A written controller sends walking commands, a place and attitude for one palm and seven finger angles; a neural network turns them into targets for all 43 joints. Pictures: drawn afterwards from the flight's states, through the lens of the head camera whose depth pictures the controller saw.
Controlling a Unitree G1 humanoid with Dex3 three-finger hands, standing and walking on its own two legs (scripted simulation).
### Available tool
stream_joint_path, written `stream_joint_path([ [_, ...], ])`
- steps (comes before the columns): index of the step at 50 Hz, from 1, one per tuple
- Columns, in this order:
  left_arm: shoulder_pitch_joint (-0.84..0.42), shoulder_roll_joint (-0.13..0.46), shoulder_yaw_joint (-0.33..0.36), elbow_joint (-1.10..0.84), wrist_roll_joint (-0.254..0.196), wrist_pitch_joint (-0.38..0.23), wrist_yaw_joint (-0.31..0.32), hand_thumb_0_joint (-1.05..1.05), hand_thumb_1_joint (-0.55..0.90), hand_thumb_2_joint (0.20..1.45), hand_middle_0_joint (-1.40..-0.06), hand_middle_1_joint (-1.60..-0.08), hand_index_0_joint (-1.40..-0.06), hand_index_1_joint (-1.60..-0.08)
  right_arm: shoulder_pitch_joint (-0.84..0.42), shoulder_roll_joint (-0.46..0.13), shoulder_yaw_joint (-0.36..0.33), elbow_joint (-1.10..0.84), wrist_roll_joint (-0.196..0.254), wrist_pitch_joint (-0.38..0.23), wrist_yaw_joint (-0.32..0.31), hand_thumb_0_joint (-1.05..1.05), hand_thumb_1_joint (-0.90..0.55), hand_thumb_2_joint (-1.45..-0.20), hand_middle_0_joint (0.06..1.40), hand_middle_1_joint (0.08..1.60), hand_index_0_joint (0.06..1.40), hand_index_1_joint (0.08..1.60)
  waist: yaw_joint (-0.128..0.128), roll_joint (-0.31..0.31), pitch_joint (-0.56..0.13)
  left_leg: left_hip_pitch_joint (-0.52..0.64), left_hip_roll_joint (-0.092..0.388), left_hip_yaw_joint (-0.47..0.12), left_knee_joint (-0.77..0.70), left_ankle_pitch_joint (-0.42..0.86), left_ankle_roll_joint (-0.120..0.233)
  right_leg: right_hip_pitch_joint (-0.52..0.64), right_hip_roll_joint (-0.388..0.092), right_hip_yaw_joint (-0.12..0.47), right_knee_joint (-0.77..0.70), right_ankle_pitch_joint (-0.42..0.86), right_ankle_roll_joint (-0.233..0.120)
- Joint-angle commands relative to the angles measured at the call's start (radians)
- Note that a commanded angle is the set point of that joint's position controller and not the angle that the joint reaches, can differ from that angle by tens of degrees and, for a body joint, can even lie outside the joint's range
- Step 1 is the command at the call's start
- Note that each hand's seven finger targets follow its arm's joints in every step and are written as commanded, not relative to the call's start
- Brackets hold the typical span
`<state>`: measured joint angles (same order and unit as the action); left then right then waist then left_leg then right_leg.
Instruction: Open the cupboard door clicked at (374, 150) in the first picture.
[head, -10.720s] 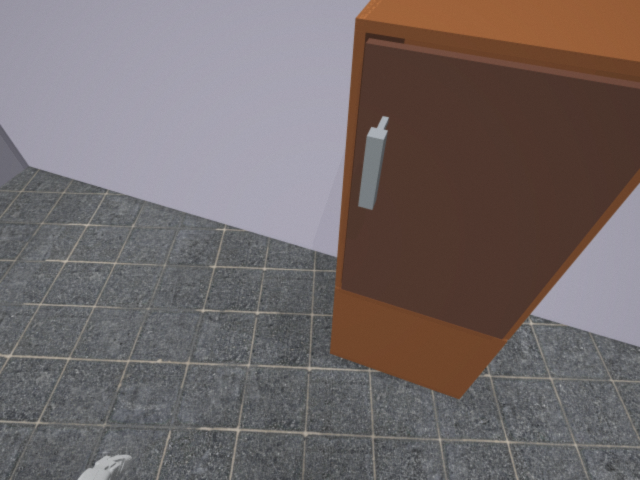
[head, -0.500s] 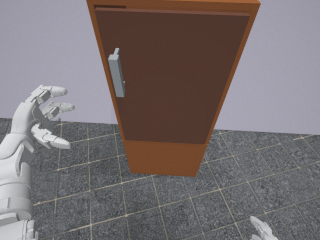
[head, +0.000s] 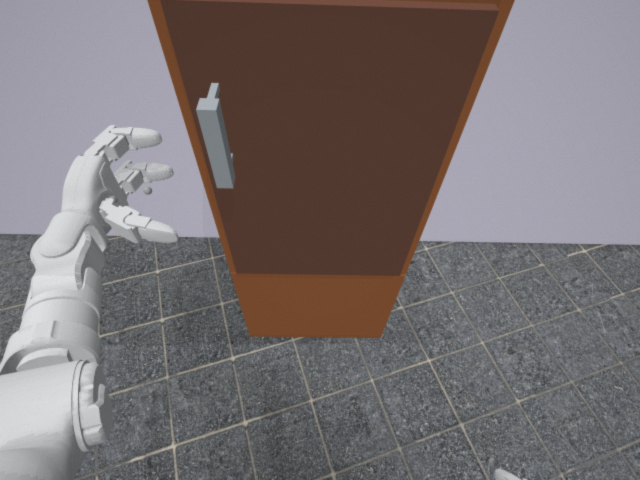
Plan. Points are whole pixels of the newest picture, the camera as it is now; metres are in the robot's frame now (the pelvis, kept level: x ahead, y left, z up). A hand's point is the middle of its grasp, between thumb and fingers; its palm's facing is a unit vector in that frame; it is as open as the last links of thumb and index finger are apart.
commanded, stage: move the hooked fingers beside the handle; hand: left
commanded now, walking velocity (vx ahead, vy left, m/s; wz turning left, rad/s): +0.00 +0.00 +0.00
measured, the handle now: (220, 137) +0.55 +0.14 +0.10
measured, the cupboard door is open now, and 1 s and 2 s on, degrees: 0 0 0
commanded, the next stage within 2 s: slide the fingers in behind the handle in 1.78 s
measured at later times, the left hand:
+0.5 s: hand (173, 153) +0.50 +0.19 +0.12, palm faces -0.04 -1.00 -0.01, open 13.9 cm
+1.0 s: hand (158, 160) +0.49 +0.21 +0.12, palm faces -0.03 -1.00 +0.00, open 13.9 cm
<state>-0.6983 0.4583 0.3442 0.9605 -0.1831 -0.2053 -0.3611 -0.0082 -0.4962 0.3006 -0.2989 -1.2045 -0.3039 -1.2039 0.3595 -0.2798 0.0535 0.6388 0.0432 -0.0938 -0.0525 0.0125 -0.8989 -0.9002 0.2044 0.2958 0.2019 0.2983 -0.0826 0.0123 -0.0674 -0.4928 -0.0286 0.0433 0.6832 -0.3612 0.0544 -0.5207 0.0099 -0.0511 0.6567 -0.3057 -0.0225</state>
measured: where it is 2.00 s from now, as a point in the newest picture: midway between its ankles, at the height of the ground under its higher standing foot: outside the picture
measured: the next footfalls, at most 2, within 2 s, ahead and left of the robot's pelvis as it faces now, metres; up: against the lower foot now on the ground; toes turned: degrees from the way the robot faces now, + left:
none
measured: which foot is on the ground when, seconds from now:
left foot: down 0.00-1.00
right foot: down 0.00-1.00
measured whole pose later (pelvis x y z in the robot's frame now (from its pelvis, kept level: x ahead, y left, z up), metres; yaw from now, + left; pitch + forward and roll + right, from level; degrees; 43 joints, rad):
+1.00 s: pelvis +0.01 -0.01 -0.01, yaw -1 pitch +15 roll -2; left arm -0.86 0.57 0.40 1.15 -0.15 -0.27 -0.39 -0.01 -0.50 0.30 -0.30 -1.20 -0.30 -1.20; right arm 0.42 -0.29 0.04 0.61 0.03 0.06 -0.03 0.01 -0.90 -0.90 0.20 0.30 0.20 0.30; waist -0.13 0.02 -0.10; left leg -0.60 0.01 0.04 0.75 -0.40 0.04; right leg -0.62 0.05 -0.06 0.68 -0.32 -0.04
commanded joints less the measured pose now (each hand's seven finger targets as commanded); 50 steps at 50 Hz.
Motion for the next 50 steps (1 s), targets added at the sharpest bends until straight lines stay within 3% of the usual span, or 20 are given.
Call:
stream_joint_path([
  [1,-0.454,0.256,0.04,-0.198,-0.016,-0.1,0.007,0.0,-0.5,0.3,-0.3,-1.2,-0.3,-1.2,0.077,-0.163,-0.069,-0.096,-0.001,-0.01,-0.009,0.0,-0.9,-0.9,0.2,0.3,0.2,0.3,0.0,0.063,-0.346,0.215,0.047,-0.1,-0.053,0.449,-0.047,0.107,0.012,0.029,-0.034,0.314,-0.01],
  [4,-0.506,0.29,0.065,-0.193,-0.022,-0.131,0.006,0.0,-0.5,0.3,-0.3,-1.2,-0.3,-1.2,0.099,-0.171,-0.074,-0.084,-0.005,0.005,-0.009,0.0,-0.9,-0.9,0.2,0.3,0.2,0.3,-0.009,0.027,-0.38,0.208,0.049,-0.098,-0.04,0.461,-0.039,0.129,0.018,0.032,-0.028,0.34,-0.008],
  [6,-0.524,0.279,0.059,-0.164,-0.02,-0.136,0.0,0.0,-0.5,0.3,-0.3,-1.2,-0.3,-1.2,0.105,-0.169,-0.075,-0.075,-0.004,0.011,-0.01,0.0,-0.9,-0.9,0.2,0.3,0.2,0.3,-0.013,0.065,-0.385,0.211,0.046,-0.095,-0.039,0.442,-0.039,0.116,0.017,0.035,-0.03,0.33,-0.007],
  [8,-0.544,0.271,0.051,-0.121,-0.014,-0.137,0.001,0.0,-0.5,0.3,-0.3,-1.2,-0.3,-1.2,0.116,-0.169,-0.077,-0.06,-0.005,0.017,-0.009,0.0,-0.9,-0.9,0.2,0.3,0.2,0.3,-0.025,0.071,-0.374,0.203,0.045,-0.092,-0.034,0.435,-0.035,0.099,0.018,0.036,-0.031,0.331,-0.006],
  [13,-0.602,0.355,0.075,-0.004,0.022,-0.118,0.004,0.0,-0.5,0.3,-0.3,-1.2,-0.3,-1.2,0.138,-0.179,-0.07,-0.053,-0.006,0.045,-0.013,0.0,-0.9,-0.9,0.2,0.3,0.2,0.3,-0.046,0.044,-0.314,0.068,0.032,-0.075,-0.031,0.305,-0.015,0.114,0.011,0.051,-0.033,0.306,-0.003],
  [15,-0.669,0.339,0.052,-0.032,0.026,-0.131,0.005,0.0,-0.5,0.3,-0.3,-1.2,-0.3,-1.2,0.143,-0.175,-0.068,-0.057,-0.009,0.047,-0.011,0.0,-0.9,-0.9,0.2,0.3,0.2,0.3,-0.06,0.104,-0.363,0.096,0.03,-0.073,-0.018,0.32,-0.015,0.106,0.012,0.058,-0.026,0.316,-0.001],
  [16,-0.664,0.387,0.091,-0.013,0.032,-0.139,0.008,0.0,-0.5,0.3,-0.3,-1.2,-0.3,-1.2,0.158,-0.179,-0.07,-0.048,-0.012,0.05,-0.011,0.0,-0.9,-0.9,0.2,0.3,0.2,0.3,-0.048,0.102,-0.386,0.099,0.032,-0.079,-0.011,0.342,-0.018,0.114,0.014,0.057,-0.019,0.329,-0.005],
  [19,-0.687,0.419,0.113,0.004,0.02,-0.155,0.002,0.0,-0.5,0.3,-0.3,-1.2,-0.3,-1.2,0.176,-0.185,-0.07,-0.053,-0.014,0.061,-0.013,0.0,-0.9,-0.9,0.2,0.3,0.2,0.3,-0.064,0.023,-0.431,0.076,0.034,-0.077,0.008,0.364,-0.009,0.153,0.02,0.062,-0.008,0.38,0.003],
  [21,-0.716,0.407,0.099,0.006,0.028,-0.159,-0.003,0.0,-0.5,0.3,-0.3,-1.2,-0.3,-1.2,0.182,-0.182,-0.071,-0.05,-0.015,0.067,-0.01,0.0,-0.9,-0.9,0.2,0.3,0.2,0.3,-0.066,0.087,-0.457,0.092,0.033,-0.074,0.01,0.377,-0.013,0.144,0.019,0.064,-0.004,0.393,0.004],
  [24,-0.723,0.379,0.074,0.071,0.04,-0.141,-0.002,0.0,-0.5,0.3,-0.3,-1.2,-0.3,-1.2,0.197,-0.183,-0.069,-0.043,-0.019,0.077,-0.007,0.0,-0.9,-0.9,0.2,0.3,0.2,0.3,-0.08,0.115,-0.402,0.089,0.034,-0.079,0.021,0.384,-0.013,0.081,0.023,0.054,-0.006,0.363,0.0],
  [26,-0.717,0.429,0.099,0.116,0.05,-0.12,0.003,0.0,-0.5,0.3,-0.3,-1.2,-0.3,-1.2,0.211,-0.192,-0.068,-0.046,-0.018,0.087,-0.006,0.0,-0.9,-0.9,0.2,0.3,0.2,0.3,-0.085,0.059,-0.397,0.036,0.035,-0.074,0.021,0.35,-0.007,0.102,0.022,0.062,-0.008,0.366,0.007],
  [30,-0.686,0.422,0.103,0.068,0.049,-0.125,0.003,0.0,-0.5,0.3,-0.3,-1.2,-0.3,-1.2,0.223,-0.188,-0.07,-0.07,-0.023,0.098,0.001,0.0,-0.9,-0.9,0.2,0.3,0.2,0.3,-0.07,0.071,-0.46,0.044,0.035,-0.065,0.028,0.401,-0.008,0.141,0.022,0.064,0.006,0.43,0.007],
  [31,-0.653,0.458,0.139,0.056,0.053,-0.135,0.005,0.0,-0.5,0.3,-0.3,-1.2,-0.3,-1.2,0.225,-0.188,-0.073,-0.077,-0.025,0.102,0.004,0.0,-0.9,-0.9,0.2,0.3,0.2,0.3,-0.044,0.101,-0.484,0.05,0.034,-0.062,0.031,0.415,-0.011,0.153,0.023,0.066,0.011,0.436,0.004],
  [37,-0.644,0.442,0.133,0.002,0.035,-0.151,-0.006,0.0,-0.5,0.3,-0.3,-1.2,-0.3,-1.2,0.216,-0.186,-0.077,-0.095,-0.019,0.125,0.01,0.0,-0.9,-0.9,0.2,0.3,0.2,0.3,-0.057,0.071,-0.462,0.04,0.037,-0.052,0.022,0.389,-0.004,0.169,0.028,0.067,0.002,0.444,0.008],
  [39,-0.634,0.484,0.17,-0.032,0.03,-0.154,-0.009,0.0,-0.5,0.3,-0.3,-1.2,-0.3,-1.2,0.212,-0.187,-0.079,-0.101,-0.019,0.13,0.008,0.0,-0.9,-0.9,0.2,0.3,0.2,0.3,-0.038,0.1,-0.485,0.054,0.034,-0.05,0.028,0.424,-0.002,0.195,0.028,0.072,0.01,0.478,0.002],
  [41,-0.624,0.462,0.156,-0.082,0.03,-0.162,-0.013,0.0,-0.5,0.3,-0.3,-1.2,-0.3,-1.2,0.205,-0.177,-0.081,-0.101,-0.016,0.131,0.009,0.0,-0.9,-0.9,0.2,0.3,0.2,0.3,-0.032,0.164,-0.513,0.122,0.039,-0.055,0.032,0.479,-0.009,0.169,0.028,0.065,0.009,0.488,0.001],
  [42,-0.609,0.417,0.128,-0.081,0.025,-0.161,-0.016,0.0,-0.5,0.3,-0.3,-1.2,-0.3,-1.2,0.198,-0.173,-0.079,-0.102,-0.018,0.13,0.011,0.0,-0.9,-0.9,0.2,0.3,0.2,0.3,-0.038,0.157,-0.494,0.136,0.041,-0.058,0.032,0.487,-0.011,0.145,0.031,0.059,0.005,0.475,0.001],
  [47,-0.573,0.363,0.087,-0.002,0.008,-0.125,-0.027,0.0,-0.5,0.3,-0.3,-1.2,-0.3,-1.2,0.187,-0.178,-0.079,-0.091,-0.009,0.133,0.007,0.0,-0.9,-0.9,0.2,0.3,0.2,0.3,-0.059,0.062,-0.37,0.08,0.044,-0.06,0.013,0.405,-0.006,0.108,0.031,0.048,-0.013,0.413,0.004],
  [49,-0.596,0.322,0.057,-0.003,0.003,-0.115,-0.029,0.0,-0.5,0.3,-0.3,-1.2,-0.3,-1.2,0.183,-0.177,-0.078,-0.093,-0.01,0.13,0.005,0.0,-0.9,-0.9,0.2,0.3,0.2,0.3,-0.066,0.089,-0.356,0.1,0.042,-0.065,0.014,0.406,-0.007,0.077,0.03,0.042,-0.013,0.386,-0.002],
  [50,-0.594,0.344,0.071,0.001,0.008,-0.116,-0.027,0.0,-0.5,0.3,-0.3,-1.2,-0.3,-1.2,0.182,-0.18,-0.079,-0.089,-0.012,0.129,0.004,0.0,-0.9,-0.9,0.2,0.3,0.2,0.3,-0.06,0.097,-0.366,0.101,0.043,-0.068,0.016,0.402,-0.011,0.071,0.028,0.043,-0.01,0.377,-0.001],
])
